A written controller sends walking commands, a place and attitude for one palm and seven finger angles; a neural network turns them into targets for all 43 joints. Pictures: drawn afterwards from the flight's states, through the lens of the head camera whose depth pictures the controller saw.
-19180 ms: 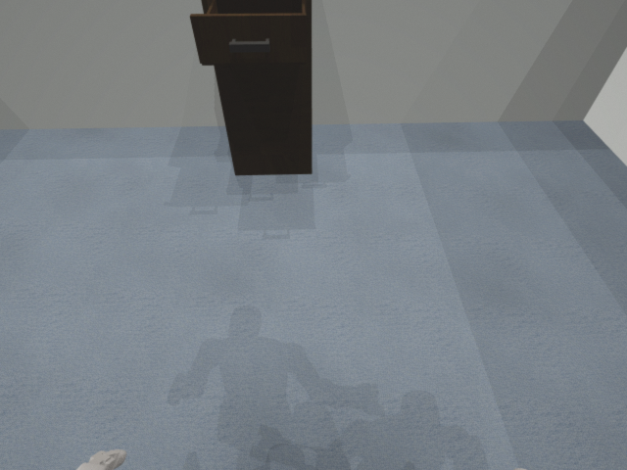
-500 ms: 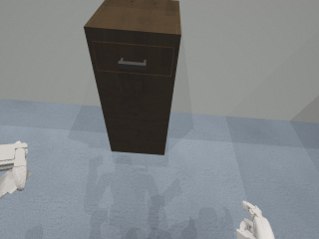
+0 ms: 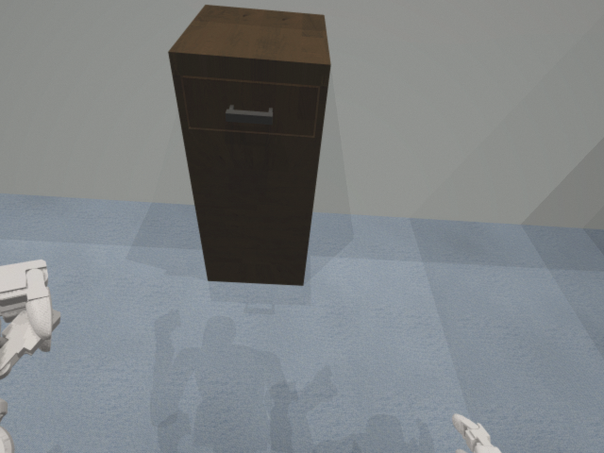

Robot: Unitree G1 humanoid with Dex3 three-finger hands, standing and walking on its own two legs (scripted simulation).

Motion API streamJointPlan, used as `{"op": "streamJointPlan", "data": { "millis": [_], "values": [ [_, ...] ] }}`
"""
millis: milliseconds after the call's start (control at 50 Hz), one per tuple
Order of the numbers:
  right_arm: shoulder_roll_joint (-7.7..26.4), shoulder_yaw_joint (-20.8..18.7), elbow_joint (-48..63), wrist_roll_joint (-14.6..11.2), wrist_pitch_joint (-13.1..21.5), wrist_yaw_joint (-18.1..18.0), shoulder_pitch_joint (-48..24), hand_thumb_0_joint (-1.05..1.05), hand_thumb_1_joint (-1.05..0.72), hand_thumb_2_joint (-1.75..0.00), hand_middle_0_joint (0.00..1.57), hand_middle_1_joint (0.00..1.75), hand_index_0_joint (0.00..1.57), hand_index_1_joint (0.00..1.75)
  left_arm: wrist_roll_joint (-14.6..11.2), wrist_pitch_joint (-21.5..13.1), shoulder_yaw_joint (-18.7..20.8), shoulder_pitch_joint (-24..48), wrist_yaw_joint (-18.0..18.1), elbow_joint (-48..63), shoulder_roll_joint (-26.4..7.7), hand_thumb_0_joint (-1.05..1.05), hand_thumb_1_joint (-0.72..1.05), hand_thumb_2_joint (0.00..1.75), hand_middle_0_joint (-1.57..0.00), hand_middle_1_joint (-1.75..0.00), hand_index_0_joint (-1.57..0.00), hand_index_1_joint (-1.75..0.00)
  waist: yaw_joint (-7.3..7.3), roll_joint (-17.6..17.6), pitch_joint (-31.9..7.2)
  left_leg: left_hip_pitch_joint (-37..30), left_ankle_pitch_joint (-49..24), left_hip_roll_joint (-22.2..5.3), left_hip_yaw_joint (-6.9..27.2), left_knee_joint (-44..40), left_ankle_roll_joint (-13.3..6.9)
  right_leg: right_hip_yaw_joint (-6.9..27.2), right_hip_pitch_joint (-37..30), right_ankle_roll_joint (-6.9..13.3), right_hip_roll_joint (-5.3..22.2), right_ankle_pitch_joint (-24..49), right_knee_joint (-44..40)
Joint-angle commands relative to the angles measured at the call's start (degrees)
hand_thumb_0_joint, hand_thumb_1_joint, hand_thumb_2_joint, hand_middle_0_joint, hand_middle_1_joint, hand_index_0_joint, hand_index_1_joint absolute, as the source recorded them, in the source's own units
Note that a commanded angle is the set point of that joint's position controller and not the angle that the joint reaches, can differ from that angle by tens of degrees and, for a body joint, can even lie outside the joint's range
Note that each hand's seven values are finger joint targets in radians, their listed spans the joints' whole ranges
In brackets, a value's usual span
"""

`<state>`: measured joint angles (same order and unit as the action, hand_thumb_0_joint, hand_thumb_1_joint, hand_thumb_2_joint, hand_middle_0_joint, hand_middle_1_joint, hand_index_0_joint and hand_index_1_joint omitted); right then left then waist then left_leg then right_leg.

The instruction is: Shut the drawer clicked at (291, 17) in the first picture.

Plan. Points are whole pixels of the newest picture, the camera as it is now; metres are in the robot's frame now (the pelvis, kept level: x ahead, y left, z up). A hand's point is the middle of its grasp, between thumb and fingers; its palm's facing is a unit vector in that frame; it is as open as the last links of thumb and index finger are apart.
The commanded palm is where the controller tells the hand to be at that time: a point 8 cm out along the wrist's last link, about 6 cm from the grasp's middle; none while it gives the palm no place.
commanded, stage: stop stepping back and stand still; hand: left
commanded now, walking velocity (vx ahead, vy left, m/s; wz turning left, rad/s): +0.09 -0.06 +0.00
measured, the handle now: (250, 113) +0.91 +0.17 +0.02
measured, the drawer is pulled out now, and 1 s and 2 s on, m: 0.00 0.00 0.00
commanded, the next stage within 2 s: let the arm hang, fingers relaxed in 0.30 s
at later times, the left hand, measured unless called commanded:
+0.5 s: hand (93, 394) +0.18 +0.24 +0.05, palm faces +0.28 -0.86 -0.42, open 3.1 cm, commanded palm none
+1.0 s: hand out of the picture -0.10 +0.19 -0.16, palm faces +0.11 -0.97 -0.23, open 5.5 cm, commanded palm none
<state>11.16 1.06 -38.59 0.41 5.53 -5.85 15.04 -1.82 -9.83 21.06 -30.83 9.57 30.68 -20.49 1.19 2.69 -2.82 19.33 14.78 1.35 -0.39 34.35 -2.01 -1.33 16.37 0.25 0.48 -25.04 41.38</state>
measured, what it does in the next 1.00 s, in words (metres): stands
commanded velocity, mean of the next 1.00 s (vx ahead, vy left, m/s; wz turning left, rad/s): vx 0.03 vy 0.01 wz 0.00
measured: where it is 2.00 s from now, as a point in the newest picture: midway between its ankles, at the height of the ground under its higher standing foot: outside the picture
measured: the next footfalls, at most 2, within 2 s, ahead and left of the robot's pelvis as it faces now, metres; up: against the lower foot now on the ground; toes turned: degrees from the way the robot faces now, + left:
none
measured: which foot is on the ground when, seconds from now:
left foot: down 0.00-1.00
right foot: down 0.00-1.00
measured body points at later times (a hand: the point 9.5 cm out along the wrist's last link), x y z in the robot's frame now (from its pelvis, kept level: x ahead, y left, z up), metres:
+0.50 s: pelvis -0.03 -0.01 -0.01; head -0.04 -0.02 +0.44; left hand +0.16 +0.29 +0.07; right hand +0.13 -0.26 -0.11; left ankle +0.01 +0.12 -0.73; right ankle +0.01 -0.12 -0.73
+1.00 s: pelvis -0.03 +0.00 +0.01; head -0.02 +0.00 +0.46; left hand -0.11 +0.24 -0.14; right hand -0.04 -0.23 -0.14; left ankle +0.01 +0.12 -0.73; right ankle +0.01 -0.12 -0.73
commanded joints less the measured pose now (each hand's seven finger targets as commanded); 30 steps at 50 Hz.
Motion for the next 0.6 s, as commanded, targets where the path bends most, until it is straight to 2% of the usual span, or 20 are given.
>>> {"op": "streamJointPlan", "data": {
  "millis": [0,20,80,100,120,140,180,220,260,300,320,340,360,380,400,420,460,480,520,580],
  "values": [
    [6.7,-2.3,11.0,0.3,5.8,1.4,-7.4,0.0,-0.9,-0.9,0.2,0.3,0.2,0.3,0.4,-4.9,5.9,-0.8,0.0,18.5,-11.9,0.0,0.9,0.9,-1.4,-1.6,-1.4,-1.6,-0.58,-11.1,0.6,-3.4,12.7,-17.4,24.5,-23.9,-7.7,2.6,7.8,0.3,0.6,-2.8,9.7],
    [6.5,-2.2,11.1,0.1,5.7,1.9,-7.6,0.0,-0.9,-0.9,0.2,0.3,0.2,0.3,0.4,-4.6,5.4,-4.9,0.1,17.8,-10.6,0.0,0.9,0.9,-1.4,-1.6,-1.4,-1.6,-1.18,-11.0,0.1,-0.2,13.9,-15.5,18.4,-23.7,-6.7,0.6,2.7,0.3,0.4,-1.9,4.8],
    [7.5,-2.5,12.4,0.4,3.8,2.0,-8.4,0.0,-0.9,-0.9,0.2,0.3,0.2,0.3,1.0,-4.2,5.9,-8.1,0.4,15.5,-10.3,0.0,0.9,0.9,-1.4,-1.6,-1.4,-1.6,-1.51,-15.9,1.6,16.0,23.8,-9.8,7.9,-20.5,-2.2,-4.4,-15.8,1.4,-1.9,-0.4,-9.0],
    [7.2,-2.8,12.9,0.4,2.9,1.8,-8.6,0.0,-0.9,-0.9,0.2,0.3,0.2,0.3,1.4,-4.0,6.7,-8.9,0.4,12.8,-11.3,0.0,0.9,0.9,-1.4,-1.6,-1.4,-1.6,-1.88,-8.2,3.5,20.3,22.1,-6.3,4.7,-11.1,-0.6,0.8,-16.9,3.0,0.8,-3.2,-15.6],
    [6.7,-3.4,13.2,0.5,1.8,1.7,-8.5,0.0,-0.9,-0.9,0.2,0.3,0.2,0.3,1.2,-4.0,7.0,-7.0,0.2,11.8,-11.7,0.0,0.9,0.9,-1.4,-1.6,-1.4,-1.6,-1.68,4.4,4.2,20.1,16.3,-1.4,0.3,8.3,0.9,17.0,-9.7,7.6,10.1,-15.2,-26.6],
    [7.1,-3.8,12.3,0.6,1.5,1.4,-7.8,0.0,-0.9,-0.9,0.2,0.3,0.2,0.3,0.0,-4.3,8.9,-3.0,0.1,13.1,-13.5,0.0,0.9,0.9,-1.4,-1.6,-1.4,-1.6,-1.01,10.9,3.8,17.2,11.5,-0.5,-1.0,23.0,1.6,29.6,-0.8,11.4,20.6,-18.3,-34.1],
    [6.6,-3.6,10.1,0.7,2.5,1.4,-5.5,0.0,-0.9,-0.9,0.2,0.3,0.2,0.3,0.1,-5.5,9.5,0.9,0.3,12.5,-13.2,0.0,0.9,0.9,-1.4,-1.6,-1.4,-1.6,0.67,4.9,0.4,12.4,7.3,-3.4,1.3,28.7,1.6,23.2,2.7,10.8,19.0,-16.5,-31.8],
    [6.3,-3.4,10.3,0.4,2.4,0.8,-5.9,0.0,-0.9,-0.9,0.2,0.3,0.2,0.3,0.4,-5.1,6.8,-1.0,0.1,9.1,-10.4,0.0,0.9,0.9,-1.4,-1.6,-1.4,-1.6,0.68,3.9,2.5,3.6,6.8,-4.9,-0.2,19.0,1.1,15.5,11.2,8.3,15.9,-17.4,-30.6],
    [6.2,-3.0,10.2,0.3,2.9,0.3,-7.3,0.0,-0.9,-0.9,0.2,0.3,0.2,0.3,0.7,-5.2,5.0,-1.1,0.2,9.2,-9.2,0.0,0.9,0.9,-1.4,-1.6,-1.4,-1.6,-0.01,4.5,3.2,-2.1,6.7,-4.1,-3.0,7.9,0.2,11.4,11.6,7.5,14.3,-15.6,-29.0],
    [6.6,-2.9,10.1,0.4,4.1,-0.3,-7.2,0.0,-0.9,-0.9,0.2,0.3,0.2,0.3,0.8,-5.6,4.0,-0.2,0.6,11.6,-8.6,0.0,0.9,0.9,-1.4,-1.6,-1.4,-1.6,-0.03,0.7,3.4,-6.2,5.7,-3.4,-3.8,-5.4,-0.5,8.3,8.1,5.6,11.9,-11.0,-24.6],
    [7.3,-2.9,10.4,0.5,4.7,-0.2,-6.9,0.0,-0.9,-0.9,0.2,0.3,0.2,0.3,0.9,-6.1,4.5,0.1,0.6,13.4,-9.4,0.0,0.9,0.9,-1.4,-1.6,-1.4,-1.6,-0.15,-3.7,3.3,-7.3,7.5,-4.8,-0.2,-10.8,-1.5,7.3,7.0,4.1,9.3,-7.6,-19.4],
    [8.2,-3.1,11.0,0.6,4.9,-0.2,-7.1,0.0,-0.9,-0.9,0.2,0.3,0.2,0.3,1.0,-6.7,4.7,0.0,0.7,15.1,-9.5,0.0,0.9,0.9,-1.4,-1.6,-1.4,-1.6,-0.7,-10.4,3.3,-6.3,7.8,-9.3,6.7,-15.0,-3.3,4.0,5.8,1.8,4.8,-2.0,-12.7],
    [8.8,-3.1,11.6,0.2,5.1,0.2,-7.1,0.0,-0.9,-0.9,0.2,0.3,0.2,0.3,1.2,-7.0,5.3,0.0,0.9,16.7,-9.9,0.0,0.9,0.9,-1.4,-1.6,-1.4,-1.6,-1.14,-13.0,1.4,-5.3,2.6,-13.0,12.3,-15.5,-4.8,0.9,3.6,0.0,1.7,5.9,-7.0],
    [18.6,-6.8,-2.1,1.6,4.2,6.3,-5.4,0.0,-0.9,-0.9,0.2,0.3,0.2,0.3,6.1,5.3,-14.7,6.2,-8.1,-31.8,1.2,0.0,0.9,0.9,-1.4,-1.6,-1.4,-1.6,2.54,-14.7,5.9,3.6,-12.0,-13.2,13.6,-7.2,-5.5,-1.9,10.0,-1.4,4.0,13.0,2.7],
    [12.7,-6.5,-0.7,0.7,0.7,6.2,-3.4,0.0,-0.9,-0.9,0.2,0.3,0.2,0.3,4.6,9.7,-13.6,5.6,-9.1,-33.8,2.3,0.0,0.9,0.9,-1.36,-1.56,-1.36,-1.56,0.78,-11.5,3.3,4.7,-18.6,-12.8,13.1,-9.7,-5.8,0.7,5.5,-1.0,2.7,3.6,2.4],
    [10.0,-4.8,-0.3,1.2,-0.5,5.7,-3.5,0.0,-0.9,-0.9,0.2,0.3,0.2,0.3,3.9,10.5,-14.8,5.4,-9.2,-36.8,5.7,0.0,0.9,0.9,-1.32,-1.51,-1.32,-1.51,-0.55,-5.6,0.8,6.9,-15.8,-13.9,14.1,-9.2,-5.7,0.2,2.6,-1.0,2.1,0.5,1.0],
    [8.6,-3.6,-0.3,1.2,-1.3,5.4,-3.8,0.0,-0.9,-0.9,0.2,0.3,0.2,0.3,4.3,10.1,-15.5,6.2,-9.3,-44.1,3.7,0.0,0.9,0.9,-1.24,-1.43,-1.24,-1.43,-2.7,8.4,-2.8,5.6,-12.2,-7.9,7.8,-2.4,-2.0,2.2,-5.2,0.4,4.3,17.0,-9.2],
    [7.4,-3.6,-1.0,0.9,-1.8,5.4,-2.2,0.0,-0.9,-0.9,0.2,0.3,0.2,0.3,4.4,9.8,-15.6,8.2,-9.4,-48.0,1.6,0.0,0.9,0.9,-1.2,-1.38,-1.2,-1.38,-1.53,13.8,-2.7,3.1,-5.6,-3.3,2.9,1.6,0.1,6.8,-3.9,2.3,9.0,22.7,-14.0],
    [7.1,-4.0,-3.4,1.2,-4.4,5.4,-1.2,0.0,-0.9,-0.9,0.2,0.3,0.2,0.3,3.7,9.9,-16.1,13.6,-9.2,-55.9,-0.5,0.0,0.9,0.9,-1.12,-1.3,-1.12,-1.3,0.03,12.7,2.0,-0.7,1.9,-1.0,0.3,4.6,1.1,10.0,3.0,6.2,13.0,19.8,-19.3],
    [6.0,-3.1,-7.6,1.5,-5.8,5.6,-1.0,0.0,-0.9,-0.9,0.2,0.3,0.2,0.3,3.1,10.3,-17.6,18.0,-8.9,-66.7,0.4,0.0,0.9,0.9,-1.0,-1.17,-1.0,-1.17,1.02,-2.7,5.5,-6.0,-5.4,-3.9,2.8,-3.2,0.7,5.9,8.0,3.9,8.0,8.2,-18.6]
  ]
}}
